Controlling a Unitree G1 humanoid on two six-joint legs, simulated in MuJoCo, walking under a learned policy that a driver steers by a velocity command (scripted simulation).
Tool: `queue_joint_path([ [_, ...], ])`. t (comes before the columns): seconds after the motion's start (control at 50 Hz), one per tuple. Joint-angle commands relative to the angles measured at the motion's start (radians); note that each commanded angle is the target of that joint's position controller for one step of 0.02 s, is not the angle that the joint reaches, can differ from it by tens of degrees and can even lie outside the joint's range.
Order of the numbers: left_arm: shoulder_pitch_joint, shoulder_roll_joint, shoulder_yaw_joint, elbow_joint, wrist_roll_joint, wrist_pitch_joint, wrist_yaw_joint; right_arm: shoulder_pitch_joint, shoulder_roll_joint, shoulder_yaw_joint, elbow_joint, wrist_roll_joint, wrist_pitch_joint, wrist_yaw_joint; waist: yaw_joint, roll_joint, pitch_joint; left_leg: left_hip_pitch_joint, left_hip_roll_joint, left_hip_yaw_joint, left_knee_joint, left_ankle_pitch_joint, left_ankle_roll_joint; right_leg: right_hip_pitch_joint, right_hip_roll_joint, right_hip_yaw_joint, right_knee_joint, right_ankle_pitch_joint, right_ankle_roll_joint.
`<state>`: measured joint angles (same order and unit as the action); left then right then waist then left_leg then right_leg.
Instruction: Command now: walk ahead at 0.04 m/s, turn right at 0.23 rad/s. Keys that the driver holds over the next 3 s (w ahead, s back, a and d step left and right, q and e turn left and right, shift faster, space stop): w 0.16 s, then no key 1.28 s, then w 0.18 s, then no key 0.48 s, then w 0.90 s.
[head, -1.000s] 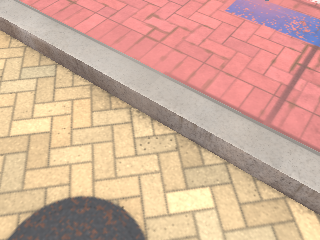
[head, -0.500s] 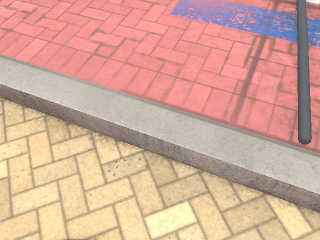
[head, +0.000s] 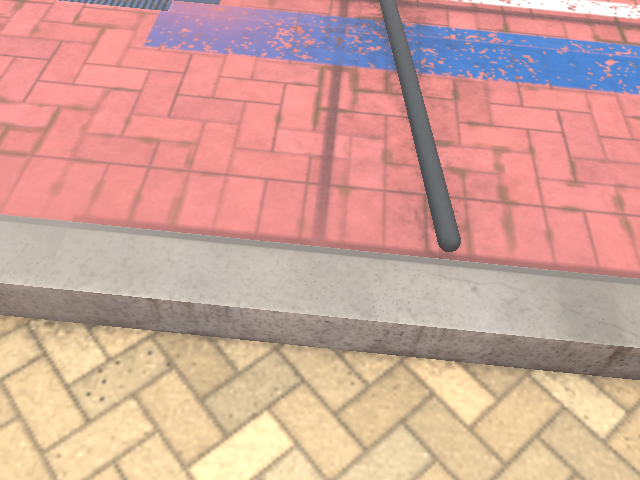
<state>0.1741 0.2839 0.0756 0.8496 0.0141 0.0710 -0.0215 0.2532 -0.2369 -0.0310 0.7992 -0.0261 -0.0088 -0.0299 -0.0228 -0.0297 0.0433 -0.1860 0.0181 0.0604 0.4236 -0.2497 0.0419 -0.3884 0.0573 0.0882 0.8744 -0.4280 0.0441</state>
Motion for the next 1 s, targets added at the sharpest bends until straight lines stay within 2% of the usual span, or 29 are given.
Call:
queue_joint_path([
  [0.02,-0.025,0.037,-0.013,-0.060,-0.009,-0.011,0.007,0.045,-0.186,-0.047,-0.023,-0.004,-0.004,0.011,-0.024,0.226,-0.090,0.124,0.210,-0.166,-0.053,0.504,0.174,0.040,0.019,-0.107,-0.177,-0.037,-0.022],
  [0.06,-0.016,0.034,-0.020,-0.055,-0.004,-0.021,0.008,0.068,-0.196,-0.054,-0.001,-0.005,0.005,0.023,-0.019,0.226,-0.069,0.066,0.212,-0.204,-0.088,0.184,0.170,0.132,0.023,-0.144,-0.325,-0.001,-0.057],
  [0.1,0.064,0.020,-0.029,-0.011,0.008,-0.048,0.014,0.060,-0.153,-0.044,0.013,-0.001,0.014,0.029,0.037,0.148,-0.034,-0.116,0.175,-0.190,-0.048,-0.115,0.120,0.377,0.012,-0.130,-0.558,0.119,-0.108],
  [0.12,0.145,0.069,-0.022,0.014,0.020,-0.067,0.021,0.046,-0.092,-0.028,0.000,-0.002,0.009,0.032,0.072,0.001,-0.054,-0.280,0.113,-0.116,0.097,-0.249,0.077,0.549,-0.141,0.074,-0.630,0.003,-0.134],
  [0.14,0.229,0.206,0.011,0.024,0.013,-0.075,0.028,-0.037,-0.037,-0.010,-0.062,0.006,-0.002,0.034,0.122,-0.243,-0.033,-0.511,-0.034,0.043,0.321,-0.329,0.024,0.582,-0.384,0.449,-0.750,-0.254,-0.236],
  [0.16,0.250,0.208,0.017,0.050,0.017,-0.082,0.029,-0.118,-0.154,-0.039,-0.077,-0.013,-0.003,0.029,0.146,-0.153,0.093,-0.555,0.013,-0.034,0.444,-0.314,0.030,0.447,-0.434,0.495,-0.773,-0.212,-0.313],
  [0.18,0.174,0.137,-0.006,0.035,0.013,-0.091,0.031,-0.093,-0.160,-0.047,-0.058,0.000,-0.008,0.038,0.089,-0.091,0.126,-0.535,0.033,-0.066,0.484,-0.234,0.026,0.408,-0.384,0.409,-0.767,-0.105,-0.308],
  [0.2,0.118,0.090,-0.019,0.024,0.008,-0.100,0.032,-0.045,-0.142,-0.044,-0.027,0.009,-0.015,0.046,0.051,-0.079,0.125,-0.496,0.043,-0.070,0.487,-0.176,0.015,0.389,-0.330,0.310,-0.766,0.057,-0.276],
  [0.26,0.101,0.056,-0.033,0.035,0.003,-0.128,0.037,0.041,-0.109,-0.042,0.031,-0.011,-0.015,0.049,0.004,-0.075,0.027,-0.380,0.025,-0.028,0.526,-0.083,-0.026,0.403,-0.244,0.094,-0.677,0.701,-0.248],
  [0.28,0.118,0.054,-0.035,0.048,0.000,-0.132,0.037,0.046,-0.098,-0.040,0.036,-0.009,-0.011,0.047,0.000,-0.069,0.005,-0.356,0.019,-0.020,0.523,-0.069,-0.036,0.398,-0.238,0.053,-0.649,0.826,-0.248],
  [0.32,0.146,0.048,-0.041,0.073,0.000,-0.130,0.039,0.010,-0.073,-0.033,0.033,-0.002,-0.003,0.045,0.010,-0.078,0.008,-0.329,0.017,-0.008,0.469,-0.036,-0.049,0.365,-0.229,0.011,-0.624,0.899,-0.242],
  [0.42,0.181,0.057,-0.049,0.115,0.008,-0.114,0.047,-0.059,-0.051,-0.016,0.028,0.009,0.010,0.029,0.039,-0.101,0.018,-0.197,-0.008,0.013,0.271,0.002,-0.020,0.306,-0.241,0.010,-0.553,0.928,-0.230],
  [0.46,0.166,0.065,-0.049,0.124,0.003,-0.112,0.051,-0.032,-0.055,-0.017,0.045,0.011,0.007,0.017,0.024,-0.088,0.012,-0.117,-0.020,0.009,0.186,0.011,0.002,0.294,-0.252,0.039,-0.512,0.884,-0.214],
  [0.48,0.148,0.063,-0.051,0.128,-0.004,-0.111,0.053,0.014,-0.051,-0.017,0.066,0.009,0.001,0.011,-0.006,-0.064,0.006,-0.036,-0.025,0.009,0.080,0.072,0.012,0.278,-0.239,0.041,-0.471,0.826,-0.191],
  [0.5,0.159,0.057,-0.055,0.136,-0.006,-0.114,0.053,0.061,-0.069,-0.021,0.084,0.002,-0.011,0.004,-0.029,-0.017,-0.019,0.081,0.006,-0.038,-0.035,0.206,0.017,0.248,-0.204,0.030,-0.411,0.737,-0.153],
  [0.52,0.193,0.036,-0.062,0.128,-0.005,-0.122,0.053,0.144,-0.148,-0.036,0.100,-0.005,-0.028,-0.003,-0.034,0.075,-0.100,0.243,0.168,-0.191,-0.023,0.496,0.033,0.177,-0.157,-0.001,-0.301,0.511,-0.113],
  [0.54,0.305,-0.023,-0.071,0.164,-0.026,-0.102,0.054,0.140,-0.194,-0.040,0.110,0.013,-0.024,-0.001,0.005,0.228,-0.159,0.245,0.320,-0.359,-0.027,0.683,0.185,0.144,-0.034,-0.081,-0.186,0.031,-0.087],
  [0.56,0.254,0.031,-0.057,0.171,-0.014,-0.080,0.061,0.153,-0.134,-0.024,0.121,0.025,-0.022,0.009,-0.022,0.209,-0.147,0.187,0.349,-0.426,-0.075,0.609,0.238,0.131,-0.030,-0.063,-0.101,-0.188,-0.091],
  [0.58,0.202,0.030,-0.054,0.164,-0.005,-0.071,0.058,0.109,-0.110,-0.013,0.121,0.021,-0.023,0.012,-0.011,0.180,-0.081,0.126,0.324,-0.401,-0.112,0.479,0.236,0.097,-0.030,-0.047,-0.038,-0.214,-0.092],
  [0.6,0.178,0.003,-0.059,0.171,0.002,-0.065,0.051,0.054,-0.090,-0.004,0.112,0.016,-0.020,0.009,0.006,0.138,-0.055,0.074,0.290,-0.365,-0.148,0.343,0.211,0.094,-0.044,-0.037,-0.018,-0.179,-0.086],
  [0.66,0.188,-0.036,-0.068,0.203,0.007,-0.053,0.044,-0.032,-0.075,0.008,0.114,0.010,-0.013,-0.003,0.054,0.143,-0.016,-0.032,0.197,-0.239,-0.198,0.228,0.135,0.163,-0.061,-0.065,-0.123,-0.059,-0.064],
  [0.74,0.181,-0.041,-0.073,0.234,0.002,-0.046,0.053,-0.023,-0.083,0.011,0.148,0.017,-0.008,-0.003,0.048,0.130,-0.033,-0.065,0.169,-0.203,-0.183,0.065,0.126,0.234,-0.054,-0.094,-0.293,0.072,-0.056],
  [0.78,0.183,-0.048,-0.079,0.250,0.009,-0.048,0.055,-0.038,-0.081,0.011,0.156,0.025,-0.002,0.001,0.057,0.110,-0.011,-0.145,0.148,-0.198,-0.179,-0.102,0.090,0.312,-0.061,-0.096,-0.427,0.212,-0.066],
  [0.8,0.166,-0.031,-0.080,0.244,0.018,-0.054,0.056,-0.029,-0.074,0.012,0.163,0.026,-0.001,0.004,0.050,0.088,0.010,-0.183,0.137,-0.202,-0.183,-0.176,0.057,0.330,-0.095,-0.048,-0.477,0.246,-0.071],
  [0.82,0.162,-0.013,-0.081,0.238,0.024,-0.063,0.057,-0.022,-0.069,0.012,0.166,0.024,0.000,0.008,0.037,0.073,0.027,-0.199,0.116,-0.194,-0.168,-0.189,0.034,0.322,-0.146,0.012,-0.523,0.225,-0.078],
  [0.84,0.138,0.015,-0.076,0.250,0.005,-0.068,0.057,0.005,-0.032,0.015,0.176,0.032,0.006,0.012,0.005,-0.039,0.079,-0.123,0.056,-0.134,-0.154,-0.109,0.018,0.175,-0.147,0.035,-0.539,0.147,-0.095],
  [0.86,0.119,-0.013,-0.083,0.250,-0.002,-0.076,0.056,0.020,-0.028,0.018,0.194,0.026,0.006,0.012,0.000,-0.052,0.075,-0.028,0.050,-0.120,-0.111,-0.012,0.013,0.125,-0.153,0.044,-0.576,0.135,-0.092],
  [0.92,0.119,-0.025,-0.086,0.258,-0.006,-0.094,0.060,0.050,-0.043,0.015,0.228,0.018,-0.003,0.009,-0.004,-0.018,0.027,0.045,0.065,-0.124,-0.084,0.118,0.020,0.168,-0.145,0.020,-0.576,0.258,-0.082],
  [1.0,0.143,-0.033,-0.085,0.275,-0.006,-0.094,0.062,0.049,-0.023,0.022,0.255,0.020,-0.010,0.007,0.008,0.012,0.014,0.026,0.069,-0.120,-0.090,0.144,0.015,0.227,-0.147,0.010,-0.565,0.307,-0.089],
])
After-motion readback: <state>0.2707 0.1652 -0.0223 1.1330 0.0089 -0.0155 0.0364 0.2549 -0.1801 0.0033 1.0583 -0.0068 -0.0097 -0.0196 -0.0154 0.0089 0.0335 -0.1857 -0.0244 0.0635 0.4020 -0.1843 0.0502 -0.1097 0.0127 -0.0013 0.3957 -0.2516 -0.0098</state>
